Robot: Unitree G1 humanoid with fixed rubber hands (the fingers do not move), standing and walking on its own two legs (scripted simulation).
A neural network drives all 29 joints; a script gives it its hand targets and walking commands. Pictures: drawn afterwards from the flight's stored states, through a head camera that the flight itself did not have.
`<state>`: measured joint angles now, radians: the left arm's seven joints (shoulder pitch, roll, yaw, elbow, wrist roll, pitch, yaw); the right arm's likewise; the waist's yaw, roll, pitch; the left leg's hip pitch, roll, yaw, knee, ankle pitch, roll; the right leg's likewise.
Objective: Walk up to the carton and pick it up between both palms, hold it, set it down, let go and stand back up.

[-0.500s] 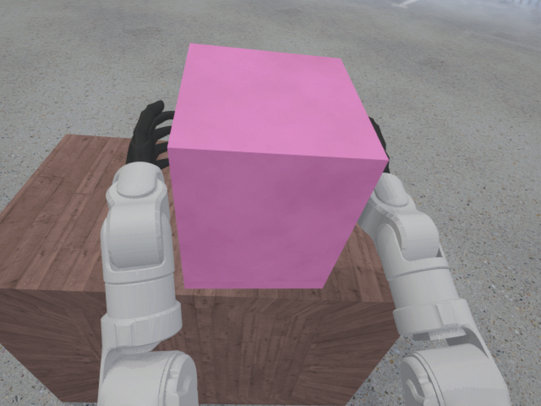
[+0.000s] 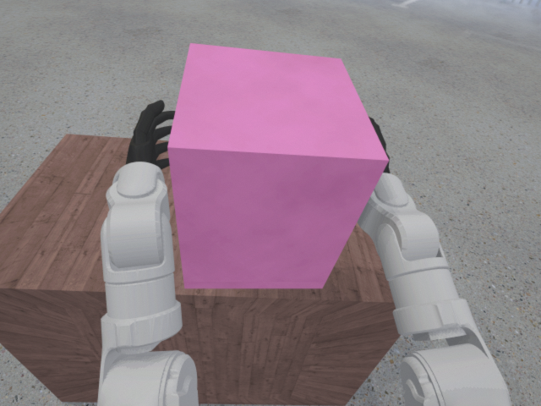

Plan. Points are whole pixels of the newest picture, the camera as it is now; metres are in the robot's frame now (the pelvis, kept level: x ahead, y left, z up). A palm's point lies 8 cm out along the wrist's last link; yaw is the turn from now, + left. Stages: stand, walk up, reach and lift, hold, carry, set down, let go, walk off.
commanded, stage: hold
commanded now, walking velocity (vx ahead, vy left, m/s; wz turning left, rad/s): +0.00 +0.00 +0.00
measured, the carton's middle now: (261, 175) +0.37 +0.01 +0.19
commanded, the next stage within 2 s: none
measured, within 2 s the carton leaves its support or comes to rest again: neither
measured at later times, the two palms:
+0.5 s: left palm (146, 165) +0.35 +0.16 +0.22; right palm (370, 173) +0.36 -0.13 +0.21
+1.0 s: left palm (146, 165) +0.35 +0.16 +0.22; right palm (370, 173) +0.36 -0.13 +0.21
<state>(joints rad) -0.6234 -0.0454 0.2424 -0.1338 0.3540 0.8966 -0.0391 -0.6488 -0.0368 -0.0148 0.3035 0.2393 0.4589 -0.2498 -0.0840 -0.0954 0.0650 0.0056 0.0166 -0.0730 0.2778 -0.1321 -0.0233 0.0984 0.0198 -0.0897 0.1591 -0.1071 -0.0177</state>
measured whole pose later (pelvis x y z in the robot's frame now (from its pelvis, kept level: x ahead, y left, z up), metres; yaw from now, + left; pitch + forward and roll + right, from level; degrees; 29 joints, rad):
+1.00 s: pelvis +0.00 +0.00 +0.00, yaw +0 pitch -9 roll -1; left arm -0.62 -0.05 0.24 -0.13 0.35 0.90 -0.04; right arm -0.65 -0.04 -0.02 0.31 0.24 0.46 -0.25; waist -0.08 -0.10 0.07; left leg 0.01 0.02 -0.07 0.28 -0.13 -0.02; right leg 0.10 0.02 -0.09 0.16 -0.11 -0.02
